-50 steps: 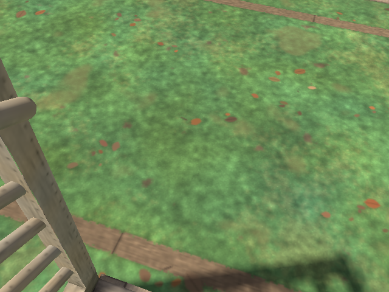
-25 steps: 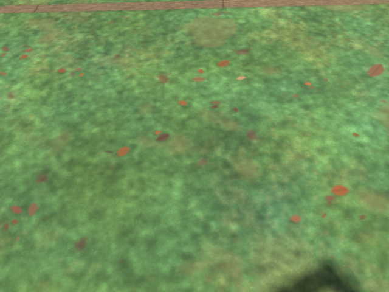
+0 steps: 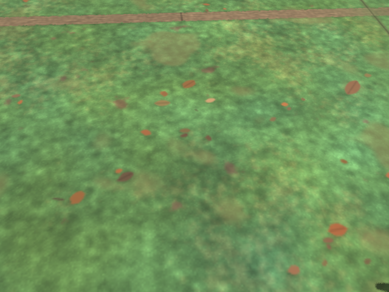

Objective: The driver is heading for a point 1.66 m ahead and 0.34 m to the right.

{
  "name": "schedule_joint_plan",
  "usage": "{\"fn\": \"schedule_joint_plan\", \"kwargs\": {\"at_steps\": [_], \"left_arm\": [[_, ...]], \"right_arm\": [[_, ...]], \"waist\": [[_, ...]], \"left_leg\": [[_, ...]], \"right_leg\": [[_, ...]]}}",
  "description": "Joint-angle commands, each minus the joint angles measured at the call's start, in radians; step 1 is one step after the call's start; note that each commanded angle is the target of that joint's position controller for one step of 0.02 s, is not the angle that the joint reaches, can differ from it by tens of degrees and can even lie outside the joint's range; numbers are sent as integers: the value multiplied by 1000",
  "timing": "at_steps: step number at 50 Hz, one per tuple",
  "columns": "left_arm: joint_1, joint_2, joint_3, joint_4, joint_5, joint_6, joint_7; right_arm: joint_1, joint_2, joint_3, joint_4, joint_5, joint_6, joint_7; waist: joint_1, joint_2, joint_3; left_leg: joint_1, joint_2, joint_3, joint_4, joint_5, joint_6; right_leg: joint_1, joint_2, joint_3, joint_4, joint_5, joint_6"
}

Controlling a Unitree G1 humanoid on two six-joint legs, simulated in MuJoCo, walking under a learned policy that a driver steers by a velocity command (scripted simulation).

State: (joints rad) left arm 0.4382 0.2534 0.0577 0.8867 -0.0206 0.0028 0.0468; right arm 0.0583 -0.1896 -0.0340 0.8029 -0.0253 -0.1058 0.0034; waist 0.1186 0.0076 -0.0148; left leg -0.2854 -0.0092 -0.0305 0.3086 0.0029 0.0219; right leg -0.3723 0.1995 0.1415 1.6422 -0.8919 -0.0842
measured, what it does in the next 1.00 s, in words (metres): walks ahead, turning right: right foot, then left foot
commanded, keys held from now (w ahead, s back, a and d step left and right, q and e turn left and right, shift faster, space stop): e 0.54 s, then no key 0.46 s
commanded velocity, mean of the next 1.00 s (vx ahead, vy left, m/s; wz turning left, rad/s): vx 0.03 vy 0.00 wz -0.44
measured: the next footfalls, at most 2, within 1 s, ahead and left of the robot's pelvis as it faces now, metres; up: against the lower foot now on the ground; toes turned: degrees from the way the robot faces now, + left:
right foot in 0.52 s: +0.09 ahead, -0.11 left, +0.00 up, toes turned -20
left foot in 0.90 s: +0.19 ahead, +0.09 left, +0.00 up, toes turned -25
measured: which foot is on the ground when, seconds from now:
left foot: down 0.00-0.52, up 0.54-0.88, down 0.90-1.00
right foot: up 0.00-0.50, down 0.52-1.00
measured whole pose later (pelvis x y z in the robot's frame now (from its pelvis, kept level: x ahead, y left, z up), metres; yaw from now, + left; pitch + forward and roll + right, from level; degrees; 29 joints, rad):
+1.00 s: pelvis +0.11 +0.02 -0.01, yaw -26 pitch -1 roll +0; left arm 0.26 0.21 0.01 0.79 0.01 0.01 -0.01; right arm 0.24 -0.21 -0.01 0.73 -0.01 0.02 0.00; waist 0.01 -0.02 0.02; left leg -0.23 -0.01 0.02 0.52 -0.28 0.02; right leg -0.22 0.04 0.09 0.50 -0.27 0.00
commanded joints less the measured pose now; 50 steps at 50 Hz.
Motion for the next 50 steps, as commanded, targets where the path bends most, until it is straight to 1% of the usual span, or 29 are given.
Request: {"fn": "schedule_joint_plan", "kwargs": {"at_steps": [1,2,3,4,6,7,9,11,14,18,20,23,25,26,27,28,29,30,32,36,39,40,42,44,45,46,47,48,50], "left_arm": [[55,61,1,-86,26,18,16],[-29,63,0,-136,61,32,-2],[-113,89,9,-146,88,52,-25],[-227,89,10,-207,83,67,-44],[-227,51,4,-214,70,84,-54],[-258,22,-9,-239,59,85,-57],[-254,13,-8,-254,75,86,-54],[-213,6,-3,-249,67,88,-59],[-337,18,-1,-295,68,99,-58],[-480,2,-18,-334,50,65,-89],[-503,10,-18,-354,43,49,-105],[-490,34,-3,-383,19,36,-132],[-391,33,-2,-350,19,13,-115],[-312,81,12,-326,38,-6,-99],[-240,254,48,-346,39,-7,-87],[-125,209,45,-302,16,-1,-74],[-160,172,27,-286,16,2,-64],[-256,107,7,-300,18,11,-64],[-334,61,-13,-298,28,18,-43],[-287,92,-8,-256,35,1,-35],[-229,91,-11,-221,41,-1,-41],[-231,106,-9,-223,52,2,-41],[-236,103,-14,-223,48,3,-41],[-251,101,-14,-226,35,2,-39],[-222,43,-30,-212,30,-6,-44],[-161,8,-36,-213,20,-13,-53],[-186,37,-32,-176,28,-10,-53],[-183,64,-20,-144,29,-6,-55],[-182,73,-12,-120,30,-5,-60]], "right_arm": [[369,-144,-43,17,16,0,5],[278,-180,-49,-8,15,5,-23],[254,-136,-29,-19,28,30,-44],[294,-152,-22,1,15,37,-33],[261,-134,-9,-4,14,50,-27],[236,-130,-7,-9,13,60,-35],[264,-103,13,-8,18,75,-51],[284,-124,12,-33,17,90,-54],[285,-137,8,-67,9,112,-59],[341,-200,-22,-96,-12,115,-58],[357,-227,-40,-109,-18,125,-48],[375,-260,-59,-112,-20,139,-21],[380,-243,-59,-102,-4,144,-6],[417,-205,-54,-99,-6,141,-3],[348,-143,-35,-221,0,135,7],[186,-196,-41,-238,-29,147,8],[209,-170,-35,-235,-5,156,14],[250,-174,-35,-203,-1,162,18],[276,-171,-36,-180,-8,175,14],[257,-123,-14,-166,3,171,12],[198,-110,-9,-175,13,164,0],[172,-119,-12,-186,19,164,-3],[181,-114,-12,-178,16,158,-8],[238,-105,-7,-150,8,139,-13],[269,-127,-7,-144,-5,121,-18],[190,-206,-22,-147,7,115,-15],[147,-161,-16,-149,20,115,-8],[151,-149,-14,-145,14,113,-3],[189,-152,-17,-117,12,109,-4]], "waist": [[-159,105,-301],[-139,140,-286],[-120,40,-177],[-125,103,-66],[-78,89,-7],[-63,100,38],[-59,111,16],[-55,118,-37],[-98,110,-17],[-193,124,-4],[-211,148,5],[-197,106,30],[-154,4,2],[-137,-118,-65],[-122,-353,-68],[-27,-170,-85],[-72,-190,-69],[-120,-169,-53],[-167,-187,-33],[-160,-112,-59],[-120,-156,-44],[-119,-168,-32],[-131,-146,-38],[-166,-100,-41],[-158,-18,-74],[-78,140,-45],[-104,133,-18],[-121,91,45],[-129,100,51]], "left_leg": [[767,465,-204,334,1041,160],[578,500,-316,201,581,269],[364,436,-258,103,431,255],[197,440,-239,72,384,259],[9,348,-104,89,419,204],[-99,275,-23,67,270,166],[-98,260,-4,110,343,174],[0,296,-33,113,385,192],[76,285,-43,67,99,184],[148,296,-18,10,-235,197],[151,319,11,10,-314,194],[69,356,33,30,-284,151],[36,312,125,199,-202,86],[-45,250,210,412,-301,27],[-392,60,242,667,-672,-53],[-462,37,67,767,-659,-63],[-431,48,32,814,-592,-72],[-372,57,23,817,-514,-78],[-273,38,41,794,-413,-83],[-172,12,44,649,-366,-57],[-97,6,49,496,-363,-32],[-79,2,47,456,-364,-30],[10,-8,58,342,-336,-16],[206,22,42,117,-176,0],[311,151,-81,65,-141,1],[239,217,-171,88,-69,31],[122,196,-169,59,-187,31],[90,157,-135,50,-232,6],[108,127,-105,47,-209,-8]], "right_leg": [[-702,-103,-84,510,92,27],[-698,-130,-116,535,234,50],[-646,-145,-125,484,328,62],[-654,-145,-99,429,406,73],[-579,-132,-88,338,508,80],[-549,-126,-111,184,601,108],[-512,-109,-139,65,707,138],[-502,-132,-109,-38,746,149],[-516,-163,-108,-245,789,130],[-368,-189,-140,-638,742,108],[-269,-197,-174,-752,587,92],[-63,-195,-211,-882,434,56],[123,-179,-188,-1141,586,40],[274,-296,-5,-1238,644,21],[423,-630,488,-1250,1140,-156],[439,-597,430,-1214,1328,-240],[384,-566,313,-1208,1358,-237],[307,-512,234,-1222,1289,-205],[182,-404,110,-1241,1249,-146],[150,-359,55,-1239,1179,-114],[118,-358,83,-1241,1008,-113],[102,-363,109,-1243,961,-117],[74,-371,145,-1234,909,-109],[-8,-343,143,-1195,879,-52],[-53,-300,107,-1161,729,12],[-39,-205,4,-1191,638,46],[76,-218,-10,-1218,657,64],[95,-219,1,-1217,696,66],[123,-231,2,-1207,743,64]]}}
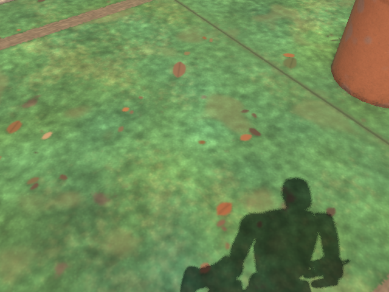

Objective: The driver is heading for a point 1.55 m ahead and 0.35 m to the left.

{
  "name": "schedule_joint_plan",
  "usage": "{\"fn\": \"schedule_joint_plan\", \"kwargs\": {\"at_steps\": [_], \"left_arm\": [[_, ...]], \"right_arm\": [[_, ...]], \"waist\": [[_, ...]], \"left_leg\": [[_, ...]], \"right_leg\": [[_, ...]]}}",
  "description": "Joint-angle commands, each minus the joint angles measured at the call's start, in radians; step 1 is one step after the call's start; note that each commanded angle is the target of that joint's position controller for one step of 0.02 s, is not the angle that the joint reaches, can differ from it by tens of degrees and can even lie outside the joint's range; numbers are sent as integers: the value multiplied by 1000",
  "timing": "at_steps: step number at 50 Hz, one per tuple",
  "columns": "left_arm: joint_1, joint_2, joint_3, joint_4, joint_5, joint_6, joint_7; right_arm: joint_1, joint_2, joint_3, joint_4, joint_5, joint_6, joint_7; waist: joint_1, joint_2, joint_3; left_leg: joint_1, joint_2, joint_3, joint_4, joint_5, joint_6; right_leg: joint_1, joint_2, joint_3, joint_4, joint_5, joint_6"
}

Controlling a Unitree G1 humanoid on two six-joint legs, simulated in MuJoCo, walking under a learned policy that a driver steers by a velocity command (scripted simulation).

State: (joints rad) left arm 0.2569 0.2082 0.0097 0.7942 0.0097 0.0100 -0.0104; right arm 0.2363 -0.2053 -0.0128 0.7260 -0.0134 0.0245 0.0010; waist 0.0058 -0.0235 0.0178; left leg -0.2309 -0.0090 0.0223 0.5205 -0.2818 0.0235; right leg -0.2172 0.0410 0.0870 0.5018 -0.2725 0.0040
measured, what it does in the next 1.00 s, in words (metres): walks ahead: right foot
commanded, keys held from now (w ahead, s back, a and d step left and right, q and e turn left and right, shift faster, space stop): no key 0.52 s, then w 0.48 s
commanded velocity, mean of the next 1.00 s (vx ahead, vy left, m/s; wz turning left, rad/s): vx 0.14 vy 0.00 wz -0.02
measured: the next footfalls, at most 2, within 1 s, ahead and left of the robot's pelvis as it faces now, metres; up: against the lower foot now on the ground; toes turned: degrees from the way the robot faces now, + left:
right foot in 0.88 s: +0.21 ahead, -0.11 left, +0.00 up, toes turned -2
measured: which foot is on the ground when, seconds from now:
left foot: down 0.00-0.88, up 0.90-1.00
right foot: down 0.00-0.56, up 0.58-0.86, down 0.88-1.00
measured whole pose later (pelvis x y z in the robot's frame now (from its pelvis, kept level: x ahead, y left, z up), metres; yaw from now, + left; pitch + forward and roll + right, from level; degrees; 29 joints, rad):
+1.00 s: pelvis +0.15 -0.05 +0.00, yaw +0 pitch -1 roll +1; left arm 0.23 0.20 0.04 1.05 0.02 -0.06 -0.02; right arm 0.35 -0.24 -0.06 1.01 -0.03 -0.04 0.03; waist -0.04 0.05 0.04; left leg -0.32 0.00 -0.01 1.07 -0.36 0.09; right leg -0.25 0.04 -0.08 0.52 -0.25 -0.08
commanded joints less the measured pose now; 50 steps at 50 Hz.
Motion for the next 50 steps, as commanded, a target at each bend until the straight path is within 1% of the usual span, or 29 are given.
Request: {"fn": "schedule_joint_plan", "kwargs": {"at_steps": [1,2,3,4,8,12,26,27,29,30,31,32,33,34,36,37,38,39,40,41,42,43,44,45,46,47,48,49,50], "left_arm": [[6,114,37,-19,-2,-13,-2],[-15,102,32,-16,3,-16,3],[-11,98,30,-1,3,-18,7],[0,113,37,21,-3,-15,5],[-7,115,45,74,-1,-10,-1],[-23,116,47,124,-3,-10,8],[-61,126,50,261,-4,-14,31],[-62,128,51,265,-1,-14,32],[-87,127,56,258,10,-10,30],[-131,127,57,239,19,-8,25],[-207,128,58,205,26,-10,23],[-275,130,61,168,26,-12,17],[-281,110,57,154,19,-20,15],[-262,93,52,162,14,-33,10],[-208,89,53,182,5,-54,-4],[-209,88,51,182,7,-58,-12],[-174,42,33,197,18,-61,-24],[-181,35,29,192,17,-61,-28],[-192,56,30,182,19,-57,-31],[-189,65,30,178,25,-56,-34],[-130,72,32,194,24,-56,-32],[-43,113,48,224,22,-58,-27],[74,146,63,259,23,-68,-17],[236,243,83,286,32,-79,0],[272,277,91,311,11,-73,1],[148,249,85,274,1,-68,2],[32,188,72,231,-1,-75,-3],[3,147,57,224,3,-82,0],[9,111,47,231,10,-93,7]], "right_arm": [[17,-134,-39,-27,5,-23,-3],[1,-133,-38,-30,-3,-26,-8],[-1,-123,-38,-26,-3,-29,-9],[-2,-129,-41,-21,0,-32,-5],[-11,-134,-50,13,1,-31,5],[-13,-135,-55,58,3,-31,-1],[-18,-152,-66,211,7,-26,-15],[-10,-164,-72,220,7,-24,-15],[32,-204,-91,239,7,-12,-13],[86,-219,-97,252,3,-9,-11],[145,-228,-101,267,-3,-10,-10],[196,-220,-100,284,-12,-18,-9],[213,-208,-96,291,-22,-28,-17],[182,-189,-89,287,-25,-40,-24],[121,-177,-86,268,-12,-56,-24],[107,-174,-84,264,-9,-61,-21],[124,-151,-76,251,-27,-63,-13],[118,-158,-77,251,-22,-64,-8],[121,-174,-82,252,-14,-61,3],[112,-188,-83,245,-15,-62,10],[101,-192,-85,241,-11,-62,14],[117,-183,-83,251,-14,-62,15],[137,-151,-72,254,-19,-70,19],[166,-55,-45,227,-6,-78,24],[144,-99,-63,208,-10,-78,20],[137,-126,-67,210,-16,-76,19],[96,-121,-64,218,-17,-81,25],[79,-92,-58,224,-16,-81,27],[75,-85,-58,233,-32,-81,28]], "waist": [[-12,132,16],[-10,123,-1],[-12,103,-7],[-10,86,-15],[-8,57,9],[-8,34,14],[-8,33,17],[-13,41,2],[-42,105,18],[-74,142,65],[-109,170,134],[-134,181,187],[-118,145,202],[-91,113,199],[-47,86,140],[-40,83,118],[-36,64,88],[-32,91,87],[-34,126,85],[-17,131,84],[17,117,83],[47,101,87],[93,31,56],[127,-236,-17],[109,-255,-5],[38,-160,93],[7,-68,133],[-19,-45,121],[-27,-43,94]], "left_leg": [[69,125,-154,-166,96,-8],[83,119,-146,-163,121,-5],[95,120,-142,-160,141,-2],[109,125,-146,-163,144,-1],[121,119,-141,-172,188,4],[159,118,-135,-170,278,14],[217,107,-125,-177,372,26],[229,98,-128,-182,265,34],[226,109,-196,-220,-200,93],[212,166,-289,-278,-409,138],[192,240,-395,-341,-525,185],[182,304,-499,-394,-550,232],[201,339,-544,-417,-530,264],[209,332,-522,-419,-452,268],[209,278,-410,-390,-306,233],[175,250,-344,-378,-234,216],[141,235,-293,-358,-170,205],[76,214,-247,-349,-145,192],[18,210,-227,-335,-140,185],[-48,215,-214,-326,-132,178],[-112,207,-196,-280,-141,164],[-166,187,-171,-200,-113,151],[-215,132,-111,-18,-55,126],[-321,-4,32,379,-204,70],[-438,-76,-38,600,-300,70],[-492,-11,-83,691,-216,91],[-466,35,-85,675,-94,93],[-422,65,-85,627,-12,87],[-383,83,-74,589,32,68]], "right_leg": [[-28,-81,57,-76,131,-23],[-21,-78,53,-80,141,-18],[-14,-80,53,-86,146,-14],[-6,-81,49,-86,135,-9],[8,-94,50,-102,149,0],[17,-104,46,-119,172,3],[41,-124,30,-148,190,1],[33,-108,12,-128,120,-5],[-72,-43,-66,12,-128,-35],[-176,-25,-109,103,-206,-48],[-291,-32,-136,197,-262,-57],[-407,-62,-102,339,-289,-63],[-496,-92,-72,423,-254,-71],[-519,-111,-58,441,-196,-70],[-445,-115,-71,378,-130,-62],[-381,-105,-88,334,-94,-56],[-294,-83,-122,270,-75,-50],[-208,-72,-138,211,-36,-46],[-129,-62,-155,182,-10,-46],[-47,-52,-170,139,43,-45],[60,-37,-184,87,86,-44],[156,-15,-185,60,29,-47],[270,-45,-116,-8,-45,-60],[356,-330,317,-231,-398,-128],[292,-428,672,-415,-690,-186],[208,-428,620,-406,-717,-189],[125,-373,470,-379,-537,-172],[102,-317,347,-375,-343,-161],[95,-279,257,-366,-167,-149]]}}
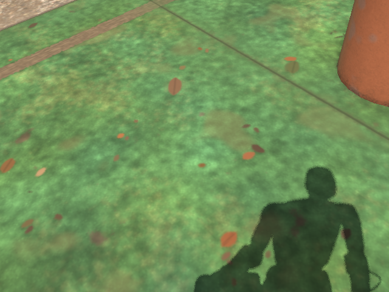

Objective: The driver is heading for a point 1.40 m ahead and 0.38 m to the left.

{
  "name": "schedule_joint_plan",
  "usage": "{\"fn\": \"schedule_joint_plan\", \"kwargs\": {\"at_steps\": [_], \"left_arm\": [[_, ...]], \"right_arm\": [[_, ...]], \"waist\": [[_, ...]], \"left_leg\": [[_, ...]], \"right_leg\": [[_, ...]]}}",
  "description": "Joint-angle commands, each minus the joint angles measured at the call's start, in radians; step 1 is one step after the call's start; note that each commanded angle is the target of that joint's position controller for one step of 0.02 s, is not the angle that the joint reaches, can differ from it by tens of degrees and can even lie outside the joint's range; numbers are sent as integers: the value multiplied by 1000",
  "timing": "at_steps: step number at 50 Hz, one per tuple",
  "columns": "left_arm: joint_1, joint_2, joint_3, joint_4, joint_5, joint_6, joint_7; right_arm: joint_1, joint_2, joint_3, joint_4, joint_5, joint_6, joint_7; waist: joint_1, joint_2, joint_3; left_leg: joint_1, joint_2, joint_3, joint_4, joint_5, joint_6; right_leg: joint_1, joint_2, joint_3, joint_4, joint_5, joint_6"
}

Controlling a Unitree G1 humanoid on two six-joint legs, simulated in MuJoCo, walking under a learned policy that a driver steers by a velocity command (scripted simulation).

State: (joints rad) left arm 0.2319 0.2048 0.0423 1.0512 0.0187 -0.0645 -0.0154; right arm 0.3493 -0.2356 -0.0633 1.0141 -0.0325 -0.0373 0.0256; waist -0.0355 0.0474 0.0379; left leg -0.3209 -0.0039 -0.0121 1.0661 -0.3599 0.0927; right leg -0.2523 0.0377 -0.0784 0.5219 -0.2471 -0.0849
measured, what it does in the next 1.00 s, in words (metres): walks ahead: left foot, then right foot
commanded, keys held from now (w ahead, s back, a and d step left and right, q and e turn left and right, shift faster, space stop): w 0.94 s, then w+q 0.06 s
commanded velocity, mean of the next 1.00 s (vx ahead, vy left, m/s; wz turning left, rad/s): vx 0.48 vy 0.00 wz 0.00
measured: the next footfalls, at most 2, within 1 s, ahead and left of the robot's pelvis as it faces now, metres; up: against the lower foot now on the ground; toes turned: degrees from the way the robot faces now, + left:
left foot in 0.44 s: +0.38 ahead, +0.07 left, +0.00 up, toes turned +2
right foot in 0.98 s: +0.68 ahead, -0.10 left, +0.00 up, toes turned -4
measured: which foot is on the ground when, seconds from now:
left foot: up 0.00-0.42, down 0.44-1.00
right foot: down 0.00-0.46, up 0.48-0.96, down 0.98-1.00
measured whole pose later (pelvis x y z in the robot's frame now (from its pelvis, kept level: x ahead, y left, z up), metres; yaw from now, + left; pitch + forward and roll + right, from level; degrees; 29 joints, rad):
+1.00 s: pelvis +0.53 -0.02 -0.01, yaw +0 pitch +0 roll +1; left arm -0.02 0.18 0.02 0.88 0.03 -0.08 -0.01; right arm 0.48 -0.18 -0.02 1.11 -0.02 -0.09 -0.01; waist -0.07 0.00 0.07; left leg 0.06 -0.05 0.05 0.48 -0.45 0.07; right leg -0.44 0.02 -0.10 0.52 -0.09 -0.11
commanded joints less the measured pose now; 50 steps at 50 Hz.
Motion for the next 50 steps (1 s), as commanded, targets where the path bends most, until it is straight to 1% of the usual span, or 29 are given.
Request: {"fn": "schedule_joint_plan", "kwargs": {"at_steps": [1,2,3,4,5,7,10,13,16,18,19,20,21,22,23,24,25,26,27,29,32,35,39,42,44,46,48,49,50], "left_arm": [[59,88,5,-13,2,-26,15],[114,72,2,6,-3,-32,18],[143,75,-2,13,-9,-36,15],[160,82,-1,17,-16,-38,15],[181,93,2,26,-11,-39,12],[227,77,-4,33,-12,-32,15],[279,65,-8,46,-7,-31,24],[315,77,-6,61,0,-38,25],[343,58,-17,72,0,-37,35],[318,73,-17,72,5,-37,38],[298,89,-13,65,12,-37,38],[283,102,-8,68,8,-37,37],[274,113,-4,67,8,-35,34],[256,105,-7,59,-2,-36,30],[270,63,-16,31,-7,-38,25],[361,17,-11,28,-33,-37,10],[255,103,8,5,-4,-31,16],[166,94,10,-25,-1,-34,12],[142,65,8,-30,-1,-34,10],[161,19,3,-27,19,-8,3],[113,22,6,-55,20,14,-4],[-47,39,5,-118,17,23,-9],[-205,20,-10,-173,0,20,-14],[-290,26,-15,-201,-3,17,-12],[-317,40,-13,-220,-3,10,-10],[-276,57,-6,-218,-1,0,-6],[-73,92,15,-155,2,-14,7],[99,128,32,-105,17,-26,17],[244,230,58,-91,46,-31,30]], "right_arm": [[-33,-49,-7,-45,-17,-15,7],[-9,-40,-2,-30,-16,-5,6],[-3,-33,-3,-21,-4,4,10],[-42,-41,-3,-29,-2,6,10],[-51,-32,0,-22,0,11,10],[-138,-28,4,-50,-3,13,13],[-298,-22,15,-106,-1,10,7],[-378,1,35,-128,6,5,6],[-455,-14,36,-160,7,-4,6],[-432,-19,35,-164,12,-12,2],[-372,-35,30,-146,16,-17,-7],[-282,-36,25,-116,17,-20,-10],[-152,-60,12,-75,20,-26,-17],[-3,-89,-5,-34,6,-37,-28],[147,-175,-29,-7,-20,-42,-37],[124,-205,-39,-16,-12,-28,-26],[7,-166,-32,-24,21,-23,-18],[-77,-102,-14,-40,25,-29,-15],[-102,-41,1,-32,19,-41,-11],[-81,4,20,-3,15,-59,-22],[-3,-39,17,26,18,-76,-29],[61,-56,20,39,23,-74,-29],[132,-47,27,51,24,-72,-31],[183,-56,27,66,18,-68,-37],[199,-64,25,76,9,-64,-43],[173,-75,21,75,4,-62,-49],[145,-88,18,70,6,-59,-48],[127,-83,21,58,14,-59,-44],[154,-15,39,15,41,-61,-34]], "waist": [[8,-119,41],[7,-127,35],[3,-123,27],[8,-111,28],[12,-97,28],[30,-116,38],[61,-119,70],[83,-125,76],[89,-126,93],[57,-129,86],[32,-137,57],[-2,-149,6],[-52,-136,-60],[-126,-113,-126],[-153,-2,-247],[-74,193,-312],[-47,19,-154],[-24,-16,-37],[13,-63,36],[63,-32,31],[76,-14,30],[49,-11,67],[3,17,68],[-29,27,71],[-28,27,76],[8,31,58],[92,27,-42],[165,1,-130],[182,-140,-277]], "left_leg": [[-265,80,-28,31,137,-14],[-270,79,-19,40,139,-19],[-287,76,-8,33,154,-24],[-308,75,3,26,171,-31],[-325,72,10,23,193,-31],[-373,72,35,-21,218,-44],[-414,64,65,-151,279,-60],[-379,45,94,-283,325,-54],[-355,22,116,-383,294,-26],[-280,2,123,-437,244,10],[-204,-26,135,-461,221,29],[-100,-50,135,-470,182,49],[35,-74,137,-514,178,69],[261,-29,88,-592,219,97],[482,214,-200,-614,41,149],[650,427,-730,-778,-32,297],[530,374,-645,-826,-102,262],[388,347,-490,-848,-54,233],[255,302,-384,-878,90,194],[148,228,-240,-896,254,140],[147,195,-153,-912,399,134],[172,172,-100,-939,488,116],[227,140,-41,-930,600,77],[324,164,-39,-912,641,80],[405,198,-46,-877,703,93],[447,217,-32,-799,875,88],[428,196,-18,-571,1058,65],[290,161,-1,-368,913,51],[12,75,45,-38,485,22]], "right_leg": [[150,-247,355,-378,-58,-53],[174,-244,338,-365,34,-65],[204,-232,303,-357,163,-63],[213,-225,277,-358,231,-59],[225,-222,256,-345,302,-54],[242,-208,212,-335,445,-44],[246,-206,194,-345,493,-56],[275,-217,173,-347,540,-75],[338,-230,165,-351,611,-96],[361,-241,141,-305,753,-96],[376,-233,121,-240,905,-83],[378,-238,110,-140,1031,-78],[371,-228,105,11,1071,-73],[249,-204,89,206,919,-62],[58,-132,50,517,495,-52],[-284,71,57,867,-261,-17],[-407,-8,145,888,-189,-40],[-422,-51,140,842,-99,-41],[-370,-85,136,774,-49,-36],[-265,-114,135,690,-22,-9],[-299,-123,99,610,16,22],[-390,-137,58,472,125,51],[-359,-106,9,226,243,61],[-352,-81,-10,117,260,48],[-365,-74,-6,75,216,26],[-293,-48,-10,30,134,-9],[-43,10,-22,-39,98,-50],[205,-43,32,-74,138,-80],[501,-320,358,-89,51,-150]]}}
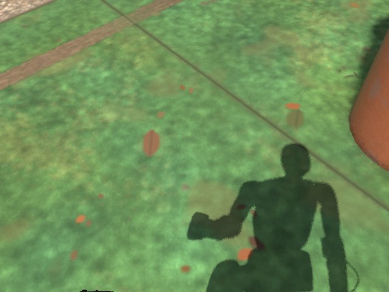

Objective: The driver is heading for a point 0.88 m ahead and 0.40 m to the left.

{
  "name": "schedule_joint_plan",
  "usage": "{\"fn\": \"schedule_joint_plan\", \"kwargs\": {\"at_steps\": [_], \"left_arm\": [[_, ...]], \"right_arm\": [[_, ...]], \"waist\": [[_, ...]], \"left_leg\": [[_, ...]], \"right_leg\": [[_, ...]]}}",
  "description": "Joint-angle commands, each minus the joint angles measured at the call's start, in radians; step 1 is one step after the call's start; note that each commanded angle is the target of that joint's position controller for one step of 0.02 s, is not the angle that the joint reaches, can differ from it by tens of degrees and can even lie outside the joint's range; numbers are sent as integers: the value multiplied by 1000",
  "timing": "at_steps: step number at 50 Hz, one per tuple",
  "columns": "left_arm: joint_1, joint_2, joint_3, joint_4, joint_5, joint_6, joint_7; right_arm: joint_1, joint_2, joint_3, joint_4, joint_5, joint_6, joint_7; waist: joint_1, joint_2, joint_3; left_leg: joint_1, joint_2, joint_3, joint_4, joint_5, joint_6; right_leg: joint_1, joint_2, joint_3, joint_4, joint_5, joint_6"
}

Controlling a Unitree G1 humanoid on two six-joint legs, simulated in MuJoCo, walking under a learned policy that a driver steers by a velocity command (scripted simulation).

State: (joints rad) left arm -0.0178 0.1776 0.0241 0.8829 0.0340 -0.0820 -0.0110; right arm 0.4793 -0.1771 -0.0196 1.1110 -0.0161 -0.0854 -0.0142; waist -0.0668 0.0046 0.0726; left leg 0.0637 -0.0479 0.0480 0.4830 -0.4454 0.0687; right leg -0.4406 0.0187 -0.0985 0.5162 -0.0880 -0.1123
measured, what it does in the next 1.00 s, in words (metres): walks ahead, turning left: left foot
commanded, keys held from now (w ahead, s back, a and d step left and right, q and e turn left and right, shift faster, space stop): w+q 1.00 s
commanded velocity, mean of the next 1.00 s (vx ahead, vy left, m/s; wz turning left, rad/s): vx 0.50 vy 0.00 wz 0.49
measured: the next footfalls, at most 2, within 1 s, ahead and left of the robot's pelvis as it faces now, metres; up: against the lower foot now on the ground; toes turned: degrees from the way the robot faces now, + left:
left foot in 0.54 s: +0.40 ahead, +0.12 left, +0.00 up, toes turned +22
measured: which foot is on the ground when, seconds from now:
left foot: down 0.00-0.00, up 0.02-0.52, down 0.54-1.00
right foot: down 0.00-0.56, up 0.58-1.00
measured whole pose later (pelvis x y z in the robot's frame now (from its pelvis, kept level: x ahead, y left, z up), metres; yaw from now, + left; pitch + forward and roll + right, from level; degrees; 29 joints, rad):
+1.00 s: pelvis +0.51 +0.11 +0.02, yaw +32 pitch +2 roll +0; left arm 0.01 0.24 0.03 0.74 0.03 -0.03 -0.03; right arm 0.45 -0.26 -0.07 0.90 -0.01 -0.05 -0.01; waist -0.10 -0.04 0.04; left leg 0.03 -0.14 -0.16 0.28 -0.32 0.12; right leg -0.64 -0.06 0.02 0.68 -0.05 0.03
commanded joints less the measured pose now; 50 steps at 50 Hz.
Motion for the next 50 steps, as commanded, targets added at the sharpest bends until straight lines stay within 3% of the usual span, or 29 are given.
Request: {"fn": "schedule_joint_plan", "kwargs": {"at_steps": [1,2,3,4,5,6,8,11,16,21,24,26,27,28,29,30,31,32,34,36,38,42,46,48,50], "left_arm": [[480,271,85,77,8,5,13],[367,207,71,57,-15,13,6],[274,144,53,40,-20,7,4],[239,104,42,42,-14,-2,4],[249,78,33,59,-15,-11,11],[263,65,28,71,-15,-18,16],[311,82,31,86,-20,-36,20],[356,105,35,94,-18,-44,23],[421,104,30,107,-19,-44,30],[506,131,35,133,-14,-28,46],[474,170,45,124,-10,-12,53],[467,197,55,113,-6,6,54],[427,216,60,91,-9,14,45],[442,157,49,58,-10,10,39],[418,103,43,-29,-27,-1,16],[286,165,50,-54,-14,-15,12],[259,155,46,-71,-28,-29,7],[287,153,47,-53,-28,-33,11],[323,136,45,-46,8,5,10],[312,125,43,-63,17,36,1],[243,123,41,-96,15,49,-3],[73,136,37,-164,9,54,-6],[-51,136,24,-217,3,46,-14],[-101,140,18,-245,-1,38,-17],[-98,156,17,-262,-7,28,-16]], "right_arm": [[115,-67,-13,-69,44,-6,5],[30,-147,-36,-73,16,5,-1],[-49,-123,-35,-97,11,3,5],[-73,-92,-34,-102,10,7,9],[-81,-83,-37,-107,-7,20,15],[-57,-62,-36,-102,-16,34,23],[-70,-50,-40,-118,-17,53,33],[-175,-53,-43,-164,-14,69,43],[-357,-44,-32,-240,-8,65,55],[-486,-45,-22,-305,-14,61,62],[-424,-77,-37,-293,-18,68,60],[-280,-112,-58,-259,-21,60,52],[-134,-150,-78,-211,-27,55,44],[-54,-244,-107,-204,-37,47,31],[-96,-327,-124,-232,-20,58,30],[-97,-300,-118,-227,-2,69,23],[-149,-255,-105,-227,4,67,16],[-193,-206,-93,-229,4,60,15],[-238,-169,-77,-242,15,39,7],[-204,-186,-77,-236,23,19,10],[-160,-213,-83,-233,21,14,12],[-64,-216,-82,-232,17,21,14],[0,-224,-82,-236,11,25,7],[20,-231,-83,-240,4,27,2],[6,-246,-87,-252,0,26,-6]], "waist": [[169,-226,-420],[134,-59,-264],[113,-28,-129],[84,-14,-52],[62,-36,-24],[42,-52,-22],[29,-53,-28],[33,-57,-2],[66,-58,32],[103,-69,39],[55,-105,-10],[-2,-116,-102],[-78,-71,-170],[-91,48,-262],[-26,237,-305],[-52,41,-208],[-16,15,-114],[38,-60,-53],[93,-45,-58],[103,-21,-67],[86,4,-55],[23,44,-32],[-22,60,-28],[-37,67,-22],[-22,79,-22]], "left_leg": [[-597,-29,-30,830,-81,31],[-666,50,-105,860,4,43],[-667,86,-107,816,89,40],[-636,118,-104,758,135,39],[-600,136,-107,717,157,32],[-570,140,-101,705,173,23],[-588,140,-90,694,205,15],[-698,157,-72,644,304,3],[-736,141,-9,386,450,-11],[-706,102,84,192,403,30],[-580,28,129,163,257,89],[-409,-38,139,114,173,141],[-201,-42,93,22,189,176],[22,182,-203,-22,126,239],[234,406,-795,-184,128,411],[175,385,-697,-233,162,373],[60,362,-569,-241,245,332],[-60,312,-471,-254,395,282],[-175,221,-336,-262,550,236],[-202,182,-293,-261,655,231],[-212,159,-280,-271,666,215],[-143,145,-311,-269,651,174],[-47,151,-347,-231,681,168],[-11,164,-372,-202,718,168],[-1,179,-400,-168,756,149]], "right_leg": [[794,-479,755,-211,-160,-228],[646,-426,644,-247,-262,-187],[483,-386,506,-299,-253,-155],[367,-340,398,-341,-181,-110],[301,-302,314,-356,-108,-77],[269,-278,250,-365,-62,-56],[268,-268,178,-373,34,-48],[292,-256,86,-390,97,-33],[350,-228,-36,-382,244,-3],[511,-270,-108,-321,436,-1],[569,-287,-159,-158,811,-4],[563,-297,-168,108,893,-4],[441,-280,-182,347,748,15],[205,-226,-170,652,190,49],[-223,24,-39,979,-474,107],[-346,-47,119,962,-375,95],[-344,-89,123,885,-274,90],[-276,-121,122,785,-229,94],[-152,-146,127,681,-213,123],[-140,-140,109,625,-203,148],[-180,-138,93,550,-137,165],[-275,-121,91,380,-5,175],[-301,-84,96,235,55,163],[-288,-61,95,166,52,149],[-217,-45,109,92,35,127]]}}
